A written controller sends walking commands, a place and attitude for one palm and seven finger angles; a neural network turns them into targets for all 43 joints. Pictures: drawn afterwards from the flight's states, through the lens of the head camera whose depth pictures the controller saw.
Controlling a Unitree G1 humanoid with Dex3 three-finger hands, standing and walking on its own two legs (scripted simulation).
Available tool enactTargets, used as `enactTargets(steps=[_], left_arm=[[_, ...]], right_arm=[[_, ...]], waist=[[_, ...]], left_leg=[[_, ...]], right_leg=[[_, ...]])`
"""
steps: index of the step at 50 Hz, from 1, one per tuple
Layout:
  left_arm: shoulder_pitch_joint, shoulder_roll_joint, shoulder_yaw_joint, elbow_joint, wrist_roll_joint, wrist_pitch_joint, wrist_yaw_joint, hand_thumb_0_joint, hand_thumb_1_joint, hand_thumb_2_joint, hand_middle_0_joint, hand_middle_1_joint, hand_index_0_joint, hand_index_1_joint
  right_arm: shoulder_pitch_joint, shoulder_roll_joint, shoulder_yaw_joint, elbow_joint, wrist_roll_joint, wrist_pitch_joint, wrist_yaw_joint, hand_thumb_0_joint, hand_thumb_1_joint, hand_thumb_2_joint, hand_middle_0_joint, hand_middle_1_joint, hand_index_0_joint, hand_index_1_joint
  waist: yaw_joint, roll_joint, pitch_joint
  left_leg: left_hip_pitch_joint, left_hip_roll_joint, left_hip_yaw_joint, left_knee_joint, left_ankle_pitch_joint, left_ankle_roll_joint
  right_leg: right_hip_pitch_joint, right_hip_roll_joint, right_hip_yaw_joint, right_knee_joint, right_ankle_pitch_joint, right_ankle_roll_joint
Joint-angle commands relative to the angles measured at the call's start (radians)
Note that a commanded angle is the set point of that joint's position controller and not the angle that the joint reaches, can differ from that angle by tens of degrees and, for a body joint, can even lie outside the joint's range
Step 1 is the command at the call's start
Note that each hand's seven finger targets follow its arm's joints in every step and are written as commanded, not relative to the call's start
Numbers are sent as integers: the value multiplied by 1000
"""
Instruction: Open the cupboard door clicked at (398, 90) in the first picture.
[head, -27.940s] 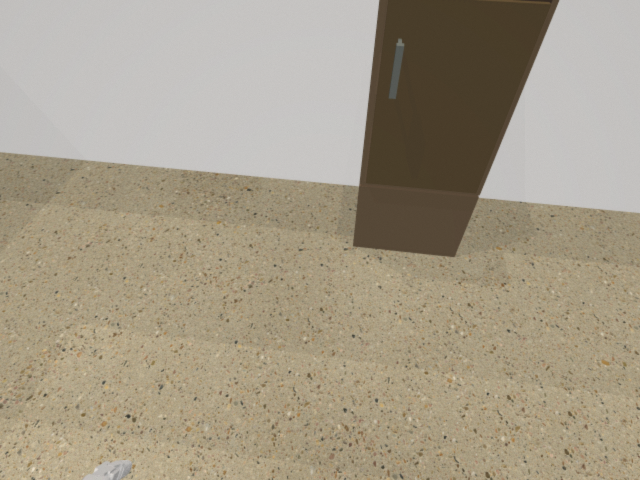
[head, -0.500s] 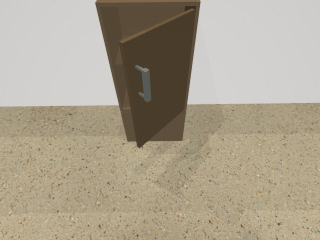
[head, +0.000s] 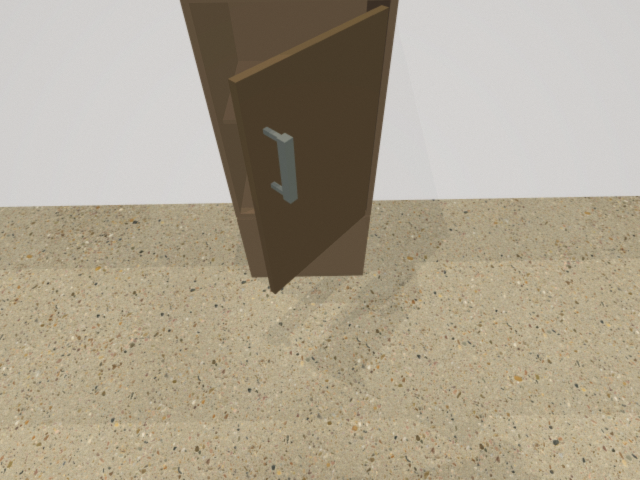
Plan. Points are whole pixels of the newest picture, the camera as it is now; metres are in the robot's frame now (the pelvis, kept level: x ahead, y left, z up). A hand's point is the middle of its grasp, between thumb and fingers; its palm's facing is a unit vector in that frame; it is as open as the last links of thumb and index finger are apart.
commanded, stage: look to check the result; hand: left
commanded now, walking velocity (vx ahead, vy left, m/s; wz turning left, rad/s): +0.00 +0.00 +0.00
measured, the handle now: (280, 165) +0.62 +0.12 +0.01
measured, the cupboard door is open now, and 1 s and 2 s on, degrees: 47 47 47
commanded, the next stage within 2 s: walk to a spot facing it in 0.08 s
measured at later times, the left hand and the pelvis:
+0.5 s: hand out of the picture +0.04 +0.21 -0.18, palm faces -0.06 -0.97 -0.25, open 7.4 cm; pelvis +0.00 +0.01 -0.01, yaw -6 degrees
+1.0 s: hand out of the picture +0.08 +0.18 -0.17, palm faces -0.28 -0.92 -0.28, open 7.4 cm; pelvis -0.03 -0.01 +0.00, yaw -22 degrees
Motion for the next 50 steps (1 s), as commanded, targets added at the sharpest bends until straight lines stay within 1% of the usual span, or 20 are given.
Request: enactTargets(steps=[1, 10, 14, 20, 23, 25, 27, 29, 31, 32, 33, 34, 35, 36, 37, 39, 41, 45, 48, 50], left_arm=[[9, 168, 33, -42, 4, -15, 8, 0, 900, 900, -200, -300, -200, -300], [20, 163, 31, -36, 5, -17, 8, 0, 900, 900, -200, -300, -200, -300], [58, 93, 29, -41, 5, 9, 14, 0, 900, 900, -200, -300, -200, -300], [76, 112, 62, -102, 11, 38, 5, 0, 900, 900, -200, -300, -200, -300], [76, 98, 68, -133, 13, 46, -2, 0, 900, 900, -200, -300, -200, -300], [71, 83, 71, -154, 15, 51, -12, 0, 900, 900, -200, -300, -200, -300], [72, 61, 75, -171, 13, 58, -22, 0, 900, 900, -200, -300, -200, -300], [73, 49, 79, -188, 13, 63, -29, 0, 900, 900, -200, -300, -200, -300], [126, 37, 85, -179, 14, 59, -37, 0, 900, 900, -200, -300, -200, -300], [199, 52, 93, -161, 17, 54, -36, 0, 900, 900, -200, -300, -200, -300], [231, 140, 108, -161, 36, 40, -24, 0, 900, 900, -200, -300, -200, -300], [199, 197, 117, -171, 32, 41, -8, 0, 900, 900, -200, -300, -200, -300], [158, 184, 114, -184, 24, 42, -1, 0, 900, 900, -200, -300, -200, -300], [91, 168, 109, -213, 23, 42, -2, 0, 900, 900, -200, -300, -200, -300], [45, 135, 106, -229, 24, 41, 0, 0, 900, 900, -200, -300, -200, -300], [60, 119, 104, -230, 22, 29, 7, 0, 900, 900, -200, -300, -200, -300], [110, 126, 107, -217, 22, 25, 11, 0, 900, 900, -200, -300, -200, -300], [143, 140, 115, -210, 24, 30, 9, 0, 900, 900, -200, -300, -200, -300], [122, 145, 121, -225, 29, 34, 7, 0, 900, 900, -200, -300, -200, -300], [80, 143, 120, -240, 25, 40, 3, 0, 900, 900, -200, -300, -200, -300]], right_arm=[[-1, -158, -28, -42, -1, -15, -7, 0, -900, -900, 200, 300, 200, 300], [-1, -151, -26, -38, 0, -18, -6, 0, -900, -900, 200, 300, 200, 300], [61, -69, -18, -31, -4, -2, -14, 0, -900, -900, 200, 300, 200, 300], [85, -92, -53, -89, -5, 15, -29, 0, -900, -900, 200, 300, 200, 300], [90, -104, -64, -119, -7, 18, -30, 0, -900, -900, 200, 300, 200, 300], [103, -121, -74, -133, -11, 15, -32, 0, -900, -900, 200, 300, 200, 300], [106, -138, -82, -148, -15, 7, -32, 0, -900, -900, 200, 300, 200, 300], [87, -141, -84, -168, -19, 2, -30, 0, -900, -900, 200, 300, 200, 300], [38, -138, -86, -188, -19, 1, -29, 0, -900, -900, 200, 300, 200, 300], [-5, -130, -85, -205, -12, 8, -28, 0, -900, -900, 200, 300, 200, 300], [-20, -67, -82, -235, 2, 18, -24, 0, -900, -900, 200, 300, 200, 300], [-67, -45, -80, -258, 2, 22, -14, 0, -900, -900, 200, 300, 200, 300], [-38, -62, -84, -251, 1, 28, -8, 0, -900, -900, 200, 300, 200, 300], [-1, -57, -87, -238, 5, 32, -2, 0, -900, -900, 200, 300, 200, 300], [-15, -51, -90, -228, 0, 32, -3, 0, -900, -900, 200, 300, 200, 300], [-6, -31, -81, -235, -1, 25, -5, 0, -900, -900, 200, 300, 200, 300], [-28, -13, -74, -243, 4, 22, -10, 0, -900, -900, 200, 300, 200, 300], [-50, -7, -72, -268, 12, 17, -14, 0, -900, -900, 200, 300, 200, 300], [-39, -9, -74, -281, 18, 10, -16, 0, -900, -900, 200, 300, 200, 300], [11, -15, -73, -273, 20, 7, -20, 0, -900, -900, 200, 300, 200, 300]], waist=[[-9, -31, -66], [-7, -30, -73], [-13, -39, -66], [-13, -33, -63], [-11, 25, -52], [-12, 96, -43], [-3, 182, -63], [7, 182, -85], [52, 130, -107], [92, 26, -108], [99, -306, -89], [101, -378, -14], [64, -269, -18], [25, -195, -28], [9, -171, 1], [9, -132, -55], [27, -118, -102], [47, -176, -126], [35, -176, -136], [3, -175, -147]], left_leg=[[102, 107, -83, -16, 174, 40], [111, 107, -87, -27, 180, 42], [100, 118, -35, 35, 184, 27], [43, 145, 13, 119, 126, 32], [31, 189, -25, 88, 40, 58], [26, 256, -95, 28, -7, 100], [4, 365, -180, -62, 0, 173], [-15, 404, -167, -70, 36, 200], [-90, 360, -54, 28, 80, 152], [-172, 285, 15, 158, 12, 98], [-316, 101, 130, 414, -241, -2], [-398, 12, 90, 638, -445, -25], [-398, 45, 1, 741, -396, -19], [-377, 56, 3, 782, -355, -22], [-379, 61, -3, 799, -305, -27], [-370, 63, 6, 745, -286, -38], [-355, 51, 17, 644, -316, -45], [-318, 22, 19, 522, -313, -44], [-252, 14, 7, 414, -314, -36], [-146, 6, 5, 267, -247, -30]], right_leg=[[-88, -161, 104, -72, 210, 8], [-83, -162, 104, -74, 202, 7], [-110, -159, 130, -27, 293, 13], [-158, -145, 186, 91, 356, -11], [-230, -101, 192, 157, 221, -7], [-290, -56, 156, 262, 98, 3], [-313, -22, 81, 469, -212, 21], [-305, -53, 76, 550, -315, 23], [-183, -69, 62, 413, -211, 25], [-84, -71, 75, 225, -60, 26], [-58, -243, 394, -31, 63, -16], [-134, -388, 585, -90, 269, -76], [-145, -362, 511, -50, 268, -133], [-212, -332, 485, -54, 71, -161], [-234, -285, 475, -37, 106, -155], [-142, -262, 425, 26, 349, -151], [-49, -258, 431, 65, 520, -160], [-5, -236, 467, 81, 576, -158], [-36, -227, 505, 96, 556, -146], [-103, -193, 497, 118, 513, -111]])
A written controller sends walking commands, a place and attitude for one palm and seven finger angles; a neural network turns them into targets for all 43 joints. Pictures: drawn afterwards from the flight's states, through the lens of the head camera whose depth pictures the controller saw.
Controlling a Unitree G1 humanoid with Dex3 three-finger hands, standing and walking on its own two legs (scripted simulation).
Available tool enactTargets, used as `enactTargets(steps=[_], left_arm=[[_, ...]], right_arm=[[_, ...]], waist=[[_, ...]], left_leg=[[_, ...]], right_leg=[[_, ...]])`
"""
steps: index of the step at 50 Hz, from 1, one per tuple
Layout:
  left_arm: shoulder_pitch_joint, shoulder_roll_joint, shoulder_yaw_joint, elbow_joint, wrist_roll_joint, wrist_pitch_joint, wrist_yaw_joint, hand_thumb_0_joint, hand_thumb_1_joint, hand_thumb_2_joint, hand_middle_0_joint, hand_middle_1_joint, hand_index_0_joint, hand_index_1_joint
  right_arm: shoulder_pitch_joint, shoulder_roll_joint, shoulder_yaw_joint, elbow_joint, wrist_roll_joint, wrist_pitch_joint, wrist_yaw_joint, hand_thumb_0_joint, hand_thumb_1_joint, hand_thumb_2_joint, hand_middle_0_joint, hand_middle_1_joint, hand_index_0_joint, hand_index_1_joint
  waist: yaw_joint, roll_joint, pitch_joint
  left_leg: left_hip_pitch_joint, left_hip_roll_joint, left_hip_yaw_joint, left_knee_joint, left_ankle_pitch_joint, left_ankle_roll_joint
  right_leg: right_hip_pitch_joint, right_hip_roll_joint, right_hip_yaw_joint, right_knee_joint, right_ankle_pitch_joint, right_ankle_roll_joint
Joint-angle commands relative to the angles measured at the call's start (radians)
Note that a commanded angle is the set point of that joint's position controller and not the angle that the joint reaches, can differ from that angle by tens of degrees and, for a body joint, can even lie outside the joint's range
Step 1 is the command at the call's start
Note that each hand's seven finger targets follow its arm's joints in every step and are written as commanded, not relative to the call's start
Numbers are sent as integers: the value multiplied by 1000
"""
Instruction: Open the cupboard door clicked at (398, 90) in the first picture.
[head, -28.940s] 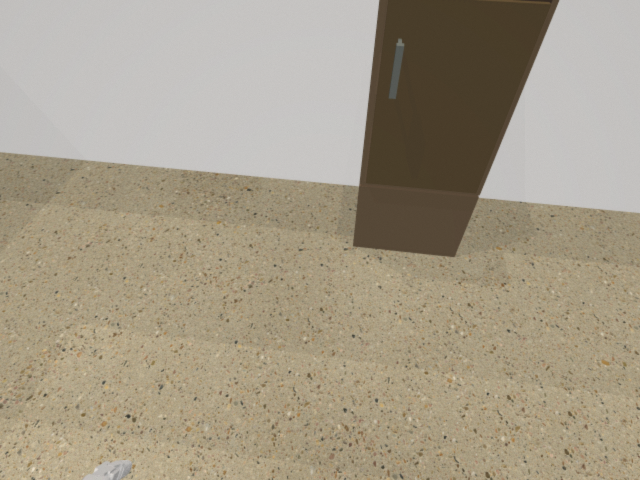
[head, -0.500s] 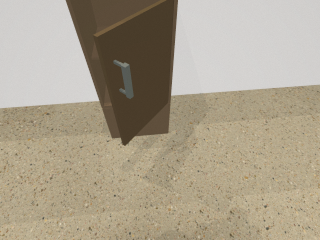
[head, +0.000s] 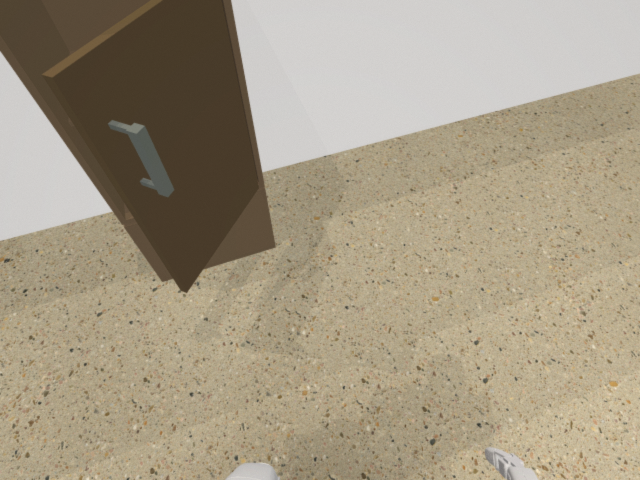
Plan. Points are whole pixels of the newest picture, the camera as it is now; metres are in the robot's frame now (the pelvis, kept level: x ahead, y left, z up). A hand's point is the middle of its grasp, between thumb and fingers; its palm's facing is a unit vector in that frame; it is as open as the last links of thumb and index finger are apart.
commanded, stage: walk to a spot facing it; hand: left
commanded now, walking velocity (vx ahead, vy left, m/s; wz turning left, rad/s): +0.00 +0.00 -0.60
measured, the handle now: (142, 159) +0.56 +0.36 +0.02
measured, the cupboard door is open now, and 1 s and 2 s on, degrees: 47 47 47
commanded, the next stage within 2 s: none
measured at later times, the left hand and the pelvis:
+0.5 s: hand out of the picture +0.12 +0.19 -0.18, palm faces -0.25 -0.93 -0.26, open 7.4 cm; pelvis +0.00 +0.00 -0.01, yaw -16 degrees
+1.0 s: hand (314, 385) +0.27 +0.04 -0.17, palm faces -0.53 -0.82 -0.22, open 7.4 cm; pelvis +0.08 -0.08 -0.01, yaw -33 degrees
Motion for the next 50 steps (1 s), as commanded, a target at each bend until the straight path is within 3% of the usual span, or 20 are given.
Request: enactTargets(steps=[1, 4, 5, 13, 14, 15, 16, 18, 23, 25, 27, 28, 33, 39, 40, 41, 42, 43, 46, 50], left_arm=[[-20, 194, 55, -76, 0, -4, 6, 0, 900, 900, -200, -300, -200, -300], [-52, 118, 32, -130, -13, -5, -17, 0, 900, 900, -200, -300, -200, -300], [-89, 151, 39, -141, -2, -3, -24, 0, 900, 900, -200, -300, -200, -300], [5, 123, 35, -129, -4, -5, -62, 0, 900, 900, -200, -300, -200, -300], [67, 163, 47, -108, -4, -10, -57, 0, 900, 900, -200, -300, -200, -300], [94, 285, 68, -104, 11, -22, -37, 0, 900, 900, -200, -300, -200, -300], [128, 332, 74, -98, 2, -18, -20, 0, 900, 900, -200, -300, -200, -300], [-11, 310, 68, -140, 6, -3, -17, 0, 900, 900, -200, -300, -200, -300], [-92, 241, 49, -138, 11, -5, -5, 0, 900, 900, -200, -300, -200, -300], [-101, 205, 39, -145, -6, 3, -12, 0, 900, 900, -200, -300, -200, -300], [-135, 129, 17, -195, -10, 8, -34, 0, 900, 900, -200, -300, -200, -300], [-182, 158, 22, -212, -1, -2, -45, 0, 900, 900, -200, -300, -200, -300], [-210, 84, 14, -183, 4, -16, -93, 0, 900, 900, -200, -300, -200, -300], [-123, 95, 14, -138, -1, -33, -94, 0, 900, 900, -200, -300, -200, -300], [19, 150, 32, -91, 2, -41, -84, 0, 900, 900, -200, -300, -200, -300], [182, 293, 70, -50, 13, -54, -63, 0, 900, 900, -200, -300, -200, -300], [226, 339, 78, -34, -11, -50, -43, 0, 900, 900, -200, -300, -200, -300], [176, 306, 73, -45, -13, -48, -31, 0, 900, 900, -200, -300, -200, -300], [-36, 210, 43, -103, 4, -61, -18, 0, 900, 900, -200, -300, -200, -300], [-53, 215, 45, -92, 8, -73, -31, 0, 900, 900, -200, -300, -200, -300]], right_arm=[[111, -85, -16, -46, 6, -30, -10, 0, -900, -900, 200, 300, 200, 300], [178, -255, -45, -56, -26, -43, -25, 0, -900, -900, 200, 300, 200, 300], [165, -242, -38, -65, -35, -40, -27, 0, -900, -900, 200, 300, 200, 300], [89, -233, -40, -106, -34, -33, -11, 0, -900, -900, 200, 300, 200, 300], [70, -217, -42, -116, -23, -29, -6, 0, -900, -900, 200, 300, 200, 300], [84, -125, -28, -149, -10, -26, 2, 0, -900, -900, 200, 300, 200, 300], [38, -138, -20, -169, -7, -17, 4, 0, -900, -900, 200, 300, 200, 300], [64, -133, -17, -164, -4, -21, 22, 0, -900, -900, 200, 300, 200, 300], [168, -93, -5, -88, -2, -31, 13, 0, -900, -900, 200, 300, 200, 300], [280, -120, -7, -52, -8, -42, 3, 0, -900, -900, 200, 300, 200, 300], [315, -296, -39, -56, -40, -57, -9, 0, -900, -900, 200, 300, 200, 300], [298, -288, -33, -74, -39, -62, -7, 0, -900, -900, 200, 300, 200, 300], [257, -212, -15, -56, -46, -82, 4, 0, -900, -900, 200, 300, 200, 300], [295, -227, -23, -30, -40, -81, 18, 0, -900, -900, 200, 300, 200, 300], [261, -206, -19, -46, -29, -81, 25, 0, -900, -900, 200, 300, 200, 300], [190, -115, 2, -104, -5, -84, 37, 0, -900, -900, 200, 300, 200, 300], [92, -140, 4, -147, -9, -82, 32, 0, -900, -900, 200, 300, 200, 300], [64, -154, -7, -152, -11, -80, 37, 0, -900, -900, 200, 300, 200, 300], [126, -137, -12, -95, -25, -72, 42, 0, -900, -900, 200, 300, 200, 300], [170, -73, -4, -73, -24, -73, 57, 0, -900, -900, 200, 300, 200, 300]], waist=[[-62, -100, -166], [-84, 338, -138], [-84, 212, -88], [-3, 198, -151], [31, 80, -159], [36, -305, -144], [78, -344, -152], [4, -171, -81], [-63, -141, -168], [-110, -9, -209], [-127, 409, -129], [-120, 252, -85], [-78, 236, -28], [-41, 201, -130], [37, 58, -170], [115, -308, -216], [138, -313, -170], [108, -155, -75], [-20, -218, -72], [-55, -127, -95]], left_leg=[[153, -4, -6, -299, 147, 8], [368, 477, -432, -543, 384, 216], [246, 491, -405, -525, 452, 274], [137, 239, 27, -227, 547, 87], [30, 190, 65, -109, 363, 46], [-199, 36, 148, 158, -55, -24], [-219, 33, 18, 338, -238, -10], [-176, 81, -3, 352, -143, 1], [53, 28, 51, -95, 7, -5], [295, 43, 41, -358, 148, 2], [346, 487, -487, -639, -158, 171], [267, 520, -482, -646, -176, 227], [257, 304, -32, -539, 209, 140], [187, 295, 153, -311, 338, 79], [30, 238, 214, -108, 327, 42], [-311, 95, 298, 232, -41, -16], [-426, 86, 106, 410, -220, -9], [-475, 134, 21, 437, -123, 0], [-246, 158, 14, 295, -12, -16], [-14, 78, 97, -22, 95, -16]], right_leg=[[63, -207, 258, -16, 430, -73], [-333, -10, -104, 422, -395, 82], [-306, -59, -94, 573, -381, 93], [47, -46, -280, 128, -67, 76], [173, -84, -213, -7, 80, 55], [270, -359, 234, -170, 283, -49], [196, -460, 373, -182, 352, -154], [9, -417, 326, -186, -80, -188], [9, -273, 170, -27, 314, -110], [-141, -187, 102, 48, 35, -29], [-457, -40, -151, 493, -402, 78], [-453, -118, -96, 566, -334, 73], [-374, -143, -239, 473, -174, 88], [56, -67, -350, 80, -89, 38], [304, -82, -292, -2, -86, 1], [527, -394, 203, -159, -167, -117], [444, -499, 412, -246, -114, -191], [390, -487, 337, -252, -168, -218], [83, -366, 138, -228, -106, -156], [-28, -284, 54, -198, -83, -131]])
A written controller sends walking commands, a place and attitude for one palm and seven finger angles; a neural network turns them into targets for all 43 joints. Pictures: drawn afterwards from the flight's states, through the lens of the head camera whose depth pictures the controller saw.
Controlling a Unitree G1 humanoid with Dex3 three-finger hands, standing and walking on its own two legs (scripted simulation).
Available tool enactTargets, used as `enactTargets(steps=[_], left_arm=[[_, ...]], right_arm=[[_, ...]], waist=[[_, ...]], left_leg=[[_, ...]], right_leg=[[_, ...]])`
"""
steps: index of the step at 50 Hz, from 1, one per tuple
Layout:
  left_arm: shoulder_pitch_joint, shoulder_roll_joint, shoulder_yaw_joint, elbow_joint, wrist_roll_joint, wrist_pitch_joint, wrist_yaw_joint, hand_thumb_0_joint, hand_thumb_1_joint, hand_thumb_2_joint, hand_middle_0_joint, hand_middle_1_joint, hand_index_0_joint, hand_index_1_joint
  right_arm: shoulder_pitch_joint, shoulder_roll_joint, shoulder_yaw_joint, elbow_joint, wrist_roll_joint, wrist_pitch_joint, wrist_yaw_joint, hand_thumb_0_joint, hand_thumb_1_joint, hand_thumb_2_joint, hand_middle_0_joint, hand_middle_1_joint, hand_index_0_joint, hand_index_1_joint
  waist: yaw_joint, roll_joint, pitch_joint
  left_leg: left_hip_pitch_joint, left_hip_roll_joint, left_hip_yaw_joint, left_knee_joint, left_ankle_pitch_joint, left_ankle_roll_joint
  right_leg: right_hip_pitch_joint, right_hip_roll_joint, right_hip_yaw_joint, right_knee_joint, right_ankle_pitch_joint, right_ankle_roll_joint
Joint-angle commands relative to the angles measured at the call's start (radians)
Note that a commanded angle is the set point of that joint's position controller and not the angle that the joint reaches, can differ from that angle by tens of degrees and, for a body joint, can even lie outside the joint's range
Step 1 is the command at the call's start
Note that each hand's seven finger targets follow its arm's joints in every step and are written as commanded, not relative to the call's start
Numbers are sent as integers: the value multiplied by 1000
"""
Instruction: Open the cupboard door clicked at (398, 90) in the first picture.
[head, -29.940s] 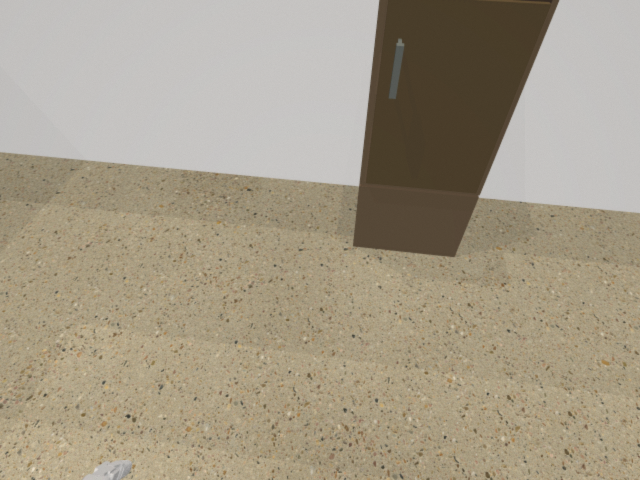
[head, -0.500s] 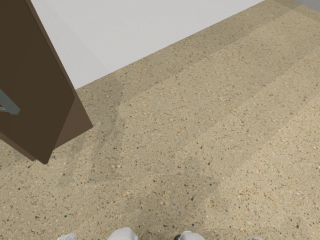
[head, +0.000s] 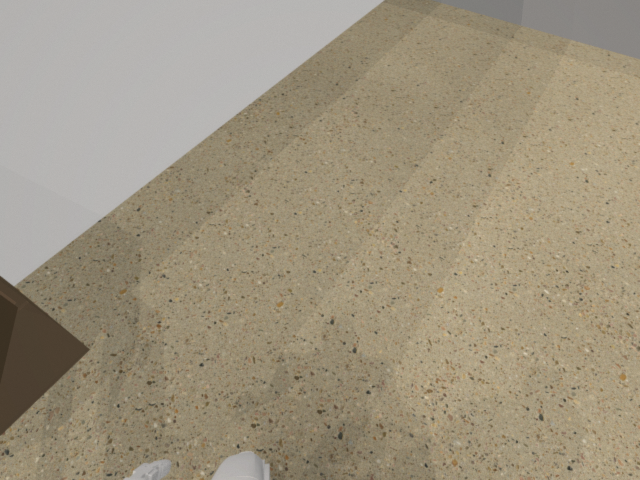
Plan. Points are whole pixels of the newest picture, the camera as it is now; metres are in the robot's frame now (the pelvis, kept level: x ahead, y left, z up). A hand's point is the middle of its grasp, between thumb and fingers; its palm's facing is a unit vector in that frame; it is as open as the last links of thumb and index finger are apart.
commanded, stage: walk to a spot facing it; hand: left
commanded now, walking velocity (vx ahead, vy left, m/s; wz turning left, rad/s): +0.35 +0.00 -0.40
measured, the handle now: out of the picture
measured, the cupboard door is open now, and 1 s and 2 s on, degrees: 47 47 47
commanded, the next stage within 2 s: turn to face it in 1.20 s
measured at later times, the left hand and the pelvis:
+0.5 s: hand (263, 311) +0.39 +0.12 -0.16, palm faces -0.26 -0.94 -0.21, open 7.4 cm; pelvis +0.21 -0.04 -0.01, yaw -12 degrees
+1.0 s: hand (274, 278) +0.47 +0.11 -0.18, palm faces -0.22 -0.96 -0.16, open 7.4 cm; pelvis +0.42 -0.08 +0.00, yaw -17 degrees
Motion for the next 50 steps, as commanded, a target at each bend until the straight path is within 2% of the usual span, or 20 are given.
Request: enactTargets(steps=[1, 4, 6, 7, 8, 13, 19, 22, 23, 24, 25, 26, 30, 38, 41, 42, 43, 44, 47, 50], left_arm=[[8, 205, 62, -45, 6, -22, 2, 0, 900, 900, -200, -300, -200, -300], [-14, 146, 48, -48, 0, -19, -7, 0, 900, 900, -200, -300, -200, -300], [-35, 54, 25, -97, -8, -22, -15, 0, 900, 900, -200, -300, -200, -300], [-105, 83, 33, -115, 0, -29, -19, 0, 900, 900, -200, -300, -200, -300], [-113, 90, 33, -108, 6, -33, -21, 0, 900, 900, -200, -300, -200, -300], [-75, 2, 11, -56, 8, -11, -47, 0, 900, 900, -200, -300, -200, -300], [-149, 7, 6, -57, 5, -2, -46, 0, 900, 900, -200, -300, -200, -300], [40, 62, 28, 11, 7, -11, -37, 0, 900, 900, -200, -300, -200, -300], [210, 136, 48, 63, 15, -23, -24, 0, 900, 900, -200, -300, -200, -300], [364, 267, 86, 101, 12, -24, -5, 0, 900, 900, -200, -300, -200, -300], [332, 271, 83, 102, -15, -20, 6, 0, 900, 900, -200, -300, -200, -300], [243, 239, 75, 91, -24, -16, 6, 0, 900, 900, -200, -300, -200, -300], [72, 87, 28, 48, -4, -46, 25, 0, 900, 900, -200, -300, -200, -300], [154, 110, 32, 121, -4, -64, 12, 0, 900, 900, -200, -300, -200, -300], [153, 94, 29, 127, -9, -62, 14, 0, 900, 900, -200, -300, -200, -300], [141, 71, 25, 114, -10, -60, 9, 0, 900, 900, -200, -300, -200, -300], [161, 25, 13, 93, -12, -59, 4, 0, 900, 900, -200, -300, -200, -300], [108, 35, 6, 57, -10, -65, 3, 0, 900, 900, -200, -300, -200, -300], [13, 40, 20, 49, 4, -53, -3, 0, 900, 900, -200, -300, -200, -300], [60, 3, 15, 62, 7, -24, -22, 0, 900, 900, -200, -300, -200, -300]], right_arm=[[18, -40, -13, -82, 0, -47, 9, 0, -900, -900, 200, 300, 200, 300], [167, -92, -25, -24, -1, -69, -10, 0, -900, -900, 200, 300, 200, 300], [364, -258, -59, 10, -30, -81, -29, 0, -900, -900, 200, 300, 200, 300], [318, -243, -55, -3, -24, -75, -33, 0, -900, -900, 200, 300, 200, 300], [265, -204, -43, -26, -25, -79, -25, 0, -900, -900, 200, 300, 200, 300], [199, -98, -12, 11, -17, -104, -36, 0, -900, -900, 200, 300, 200, 300], [230, -100, -13, 55, -21, -82, -25, 0, -900, -900, 200, 300, 200, 300], [198, -111, -8, 64, -13, -71, -24, 0, -900, -900, 200, 300, 200, 300], [166, -82, -2, 52, 2, -73, -13, 0, -900, -900, 200, 300, 200, 300], [141, -1, 13, 7, 21, -78, -9, 0, -900, -900, 200, 300, 200, 300], [75, -49, 3, -12, 17, -73, -11, 0, -900, -900, 200, 300, 200, 300], [42, -41, -7, -11, 13, -70, -5, 0, -900, -900, 200, 300, 200, 300], [100, 6, -2, 62, -6, -44, -6, 0, -900, -900, 200, 300, 200, 300], [-44, 31, -7, 9, -1, -60, 19, 0, -900, -900, 200, 300, 200, 300], [23, -15, -14, 34, -5, -75, 9, 0, -900, -900, 200, 300, 200, 300], [135, -71, -28, 71, -9, -82, -1, 0, -900, -900, 200, 300, 200, 300], [274, -175, -55, 103, -23, -84, -11, 0, -900, -900, 200, 300, 200, 300], [353, -199, -58, 110, -25, -70, -18, 0, -900, -900, 200, 300, 200, 300], [181, -98, -30, 67, -16, -74, -20, 0, -900, -900, 200, 300, 200, 300], [125, -67, -19, 69, -11, -93, -25, 0, -900, -900, 200, 300, 200, 300]], waist=[[-3, -139, -89], [-75, 14, -116], [-151, 402, -159], [-131, 202, -78], [-97, 111, -24], [-20, 190, -51], [-29, 166, -46], [80, 50, -108], [158, -71, -192], [212, -376, -276], [191, -302, -222], [149, -188, -87], [10, -130, -68], [33, -92, -45], [-17, -32, -58], [-68, 76, -102], [-105, 289, -179], [-136, 293, -188], [-55, 128, 8], [6, 120, -12]], left_leg=[[146, -57, 46, -267, 128, -4], [484, -47, 49, -492, 157, 3], [627, 405, -594, -793, -205, 193], [542, 447, -623, -819, -188, 259], [454, 411, -560, -812, -107, 259], [458, 179, -23, -719, 505, 129], [400, 199, 79, -726, 439, 130], [306, 169, 135, -468, 562, 95], [113, 97, 201, -213, 495, 60], [-161, -67, 197, 140, -132, 19], [-247, -28, 23, 303, -175, 39], [-293, 17, -18, 319, -76, 36], [-47, 59, -15, 85, 60, 13], [44, -16, 43, -352, 220, 19], [266, -48, 64, -500, 270, 42], [457, 14, -39, -537, 224, 86], [651, 240, -346, -601, 140, 183], [659, 379, -538, -730, 73, 278], [327, 306, -411, -812, -38, 237], [298, 206, -159, -821, 163, 176]], right_leg=[[-35, -192, 231, -245, -64, -164], [-216, -97, 171, -75, -156, -99], [-507, 53, -15, 524, -334, -10], [-540, -48, 61, 632, -266, -17], [-545, -75, 50, 690, -196, -13], [-423, -95, -58, 513, -4, 16], [-196, -55, -143, 153, 60, -9], [154, -2, -163, 24, 73, -50], [424, -107, -4, -31, -20, -111], [598, -404, 472, -201, -83, -221], [518, -435, 567, -306, -99, -246], [397, -418, 483, -342, -151, -250], [75, -284, 172, -322, 185, -184], [138, -244, 126, -311, 123, -167], [75, -200, 70, -163, 215, -122], [-55, -143, 16, 29, 223, -88], [-272, -32, -89, 322, -28, -38], [-376, 13, -70, 586, -279, -22], [-432, -110, 22, 727, -107, -16], [-347, -129, -14, 559, 9, 13]])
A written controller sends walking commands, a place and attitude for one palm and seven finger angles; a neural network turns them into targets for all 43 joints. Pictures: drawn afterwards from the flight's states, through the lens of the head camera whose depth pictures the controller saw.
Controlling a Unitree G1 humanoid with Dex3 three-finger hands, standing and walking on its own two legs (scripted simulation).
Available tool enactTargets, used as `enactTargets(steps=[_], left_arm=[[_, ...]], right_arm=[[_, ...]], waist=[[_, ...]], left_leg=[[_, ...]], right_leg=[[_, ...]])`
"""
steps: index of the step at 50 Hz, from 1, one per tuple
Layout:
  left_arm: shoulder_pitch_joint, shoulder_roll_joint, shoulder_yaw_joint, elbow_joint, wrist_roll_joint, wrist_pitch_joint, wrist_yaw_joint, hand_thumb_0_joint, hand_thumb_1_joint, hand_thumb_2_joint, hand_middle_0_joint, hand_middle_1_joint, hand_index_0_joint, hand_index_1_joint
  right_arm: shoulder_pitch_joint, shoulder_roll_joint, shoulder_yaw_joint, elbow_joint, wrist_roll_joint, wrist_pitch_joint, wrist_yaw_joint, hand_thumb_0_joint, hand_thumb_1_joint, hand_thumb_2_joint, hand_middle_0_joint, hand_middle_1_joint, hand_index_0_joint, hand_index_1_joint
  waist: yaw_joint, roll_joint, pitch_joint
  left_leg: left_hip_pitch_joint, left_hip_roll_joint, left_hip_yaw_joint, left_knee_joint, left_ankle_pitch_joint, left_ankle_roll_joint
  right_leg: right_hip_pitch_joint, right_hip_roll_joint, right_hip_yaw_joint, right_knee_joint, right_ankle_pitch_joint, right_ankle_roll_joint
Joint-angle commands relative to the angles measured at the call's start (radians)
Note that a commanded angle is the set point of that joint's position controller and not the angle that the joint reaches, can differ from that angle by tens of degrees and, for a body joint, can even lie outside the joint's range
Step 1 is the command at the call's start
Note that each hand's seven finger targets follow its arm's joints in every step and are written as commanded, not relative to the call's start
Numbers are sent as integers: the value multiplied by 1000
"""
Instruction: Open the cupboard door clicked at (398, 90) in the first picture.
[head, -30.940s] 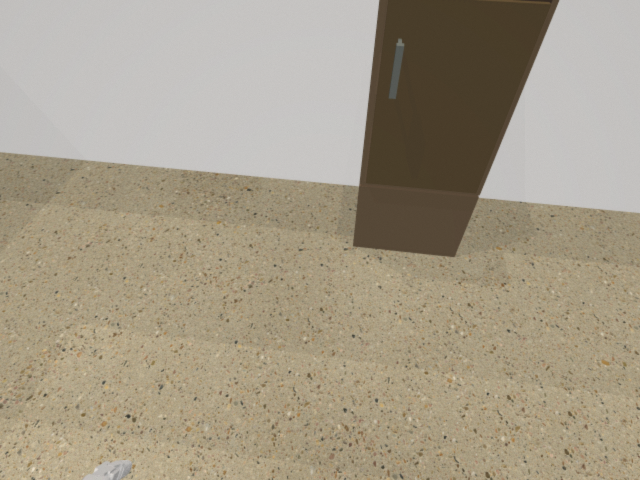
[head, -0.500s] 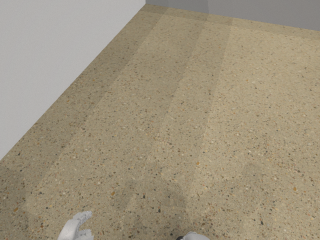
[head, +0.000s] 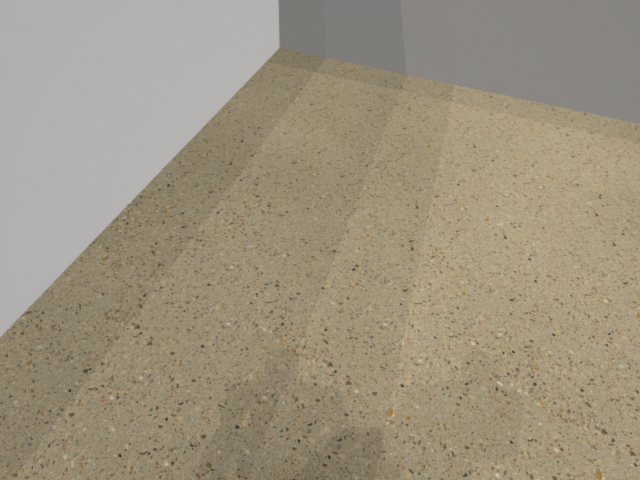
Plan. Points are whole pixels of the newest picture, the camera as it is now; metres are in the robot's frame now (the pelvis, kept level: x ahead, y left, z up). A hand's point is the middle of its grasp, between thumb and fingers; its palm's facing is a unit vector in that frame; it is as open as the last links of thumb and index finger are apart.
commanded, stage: walk to a spot facing it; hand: left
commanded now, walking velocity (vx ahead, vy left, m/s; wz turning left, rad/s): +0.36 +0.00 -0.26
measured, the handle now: out of the picture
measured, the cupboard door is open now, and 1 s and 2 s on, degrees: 47 47 47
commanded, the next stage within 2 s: turn to face it in 0.20 s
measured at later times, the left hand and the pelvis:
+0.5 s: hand (257, 392) +0.27 +0.12 -0.17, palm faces +0.03 -0.98 -0.19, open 7.2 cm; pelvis +0.21 -0.07 +0.01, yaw +1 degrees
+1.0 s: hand (254, 350) +0.34 +0.13 -0.16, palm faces +0.31 -0.90 -0.30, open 7.4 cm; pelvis +0.30 -0.11 -0.01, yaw +17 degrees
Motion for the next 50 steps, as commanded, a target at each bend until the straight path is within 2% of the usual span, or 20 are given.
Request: enactTargets(steps=[1, 8, 11, 12, 13, 14, 17, 21, 27, 28, 29, 30, 31, 37, 42, 45, 46, 47, 48, 50], left_arm=[[-72, 18, 11, -120, 4, -17, -19, 0, 900, 900, -200, -300, -200, -300], [-144, 29, 13, -141, 3, -10, -23, 0, 900, 900, -200, -300, -200, -300], [-18, 78, 30, -95, 7, -16, -16, 0, 900, 900, -200, -300, -200, -300], [107, 146, 45, -59, 12, -30, -8, 0, 900, 900, -200, -300, -200, -300], [216, 260, 70, -33, 6, -35, 8, 0, 900, 900, -200, -300, -200, -300], [207, 256, 66, -37, -10, -30, 19, 0, 900, 900, -200, -300, -200, -300], [11, 121, 28, -85, -7, -39, 37, 0, 900, 900, -200, -300, -200, -300], [-41, 95, 10, -86, -4, -55, 39, 0, 900, 900, -200, -300, -200, -300], [-59, 114, 25, -95, -13, -29, 44, 0, 900, 900, -200, -300, -200, -300], [-60, 109, 23, -101, -13, -22, 45, 0, 900, 900, -200, -300, -200, -300], [-33, 77, 22, -121, -19, -13, 45, 0, 900, 900, -200, -300, -200, -300], [-42, 58, 10, -146, -29, -3, 46, 0, 900, 900, -200, -300, -200, -300], [-82, 88, 12, -171, -17, 10, 51, 0, 900, 900, -200, -300, -200, -300], [-125, 74, 24, -190, -12, 34, 34, 0, 900, 900, -200, -300, -200, -300], [-138, 78, 25, -226, -11, 42, 34, 0, 900, 900, -200, -300, -200, -300], [-41, 108, 34, -213, -10, 34, 37, 0, 900, 900, -200, -300, -200, -300], [-4, 165, 47, -215, -1, 25, 44, 0, 900, 900, -200, -300, -200, -300], [-1, 268, 67, -227, 14, 20, 52, 0, 900, 900, -200, -300, -200, -300], [-39, 278, 60, -252, 7, 22, 55, 0, 900, 900, -200, -300, -200, -300], [-161, 232, 48, -287, 9, 23, 51, 0, 900, 900, -200, -300, -200, -300]], right_arm=[[166, -162, -36, 35, 7, -5, -13, 0, -900, -900, 200, 300, 200, 300], [167, -185, -44, 53, 1, 19, -1, 0, -900, -900, 200, 300, 200, 300], [165, -165, -34, 61, 4, 30, 0, 0, -900, -900, 200, 300, 200, 300], [161, -131, -25, 53, 16, 30, 4, 0, -900, -900, 200, 300, 200, 300], [165, -78, -15, 19, 28, 31, 14, 0, -900, -900, 200, 300, 200, 300], [107, -117, -24, 2, 26, 35, 11, 0, -900, -900, 200, 300, 200, 300], [104, -103, -21, 32, 25, 39, -2, 0, -900, -900, 200, 300, 200, 300], [166, -19, 1, 69, 27, 60, 4, 0, -900, -900, 200, 300, 200, 300], [107, -57, -4, 29, 22, 67, 11, 0, -900, -900, 200, 300, 200, 300], [161, -98, -15, 37, 19, 64, 12, 0, -900, -900, 200, 300, 200, 300], [212, -183, -34, 35, 10, 58, 4, 0, -900, -900, 200, 300, 200, 300], [245, -260, -48, 30, 9, 63, -9, 0, -900, -900, 200, 300, 200, 300], [228, -277, -51, 26, 7, 77, -16, 0, -900, -900, 200, 300, 200, 300], [50, -244, -48, -55, 11, 73, -28, 0, -900, -900, 200, 300, 200, 300], [8, -273, -70, -87, 8, 95, -15, 0, -900, -900, 200, 300, 200, 300], [-63, -270, -81, -122, 17, 111, -9, 0, -900, -900, 200, 300, 200, 300], [-79, -227, -78, -142, 26, 115, -4, 0, -900, -900, 200, 300, 200, 300], [-86, -154, -68, -169, 29, 113, 3, 0, -900, -900, 200, 300, 200, 300], [-120, -202, -77, -181, 24, 113, 10, 0, -900, -900, 200, 300, 200, 300], [-57, -160, -71, -162, 21, 128, 26, 0, -900, -900, 200, 300, 200, 300]], waist=[[-29, 162, 10], [-27, 129, 35], [35, 53, 3], [93, -95, -52], [121, -366, -115], [117, -253, -78], [7, -183, -48], [-46, -67, -84], [-45, -62, -60], [-67, 8, -100], [-82, 224, -148], [-100, 393, -167], [-106, 283, -172], [-33, 184, -121], [-40, 200, -110], [14, 153, -94], [35, -1, -87], [48, -315, -68], [49, -271, -45], [-32, -178, -40]], left_leg=[[114, 245, -184, -372, -8, 101], [50, 242, -74, -339, -109, 93], [3, 163, 5, -117, -71, 38], [-138, 77, 86, 153, -96, -3], [-325, -33, 91, 453, -392, -31], [-383, 15, -44, 607, -394, -19], [-317, 88, -133, 589, -206, -37], [-144, 49, -71, 322, -116, -50], [-36, 8, -16, 36, 84, -47], [81, 22, -58, -26, 261, -31], [201, 174, -279, -69, 532, 59], [261, 365, -530, -130, 799, 201], [207, 373, -532, -153, 587, 234], [80, 207, -385, -181, 347, 142], [17, 167, -423, -199, 126, 130], [-136, 98, -398, -128, 7, 78], [-255, 11, -324, -1, -98, 20], [-389, -130, -136, 268, -288, -61], [-339, -73, -161, 510, -369, -51], [-272, -47, -142, 646, -265, -51]], right_leg=[[-171, -83, 26, -114, 125, 22], [53, -43, -65, -480, 188, 19], [280, -5, -65, -605, 180, -5], [464, -128, 131, -696, 82, -65], [580, -363, 503, -894, -36, -171], [533, -398, 570, -968, -76, -210], [343, -323, 273, -902, 339, -165], [283, -270, 11, -846, 679, -134], [299, -248, -87, -694, 622, -60], [248, -219, -116, -570, 536, -22], [108, -126, -154, -386, 253, 46], [-45, -22, -113, -141, -306, 92], [-38, -20, 8, -32, -332, 74], [-63, -35, 41, -93, -88, 94], [50, 4, 11, -345, -74, 87], [268, 25, -12, -631, 84, 78], [369, -97, 113, -816, 27, 42], [377, -375, 415, -946, -24, -65], [228, -476, 435, -960, 39, -136], [118, -365, 265, -896, 39, -125]])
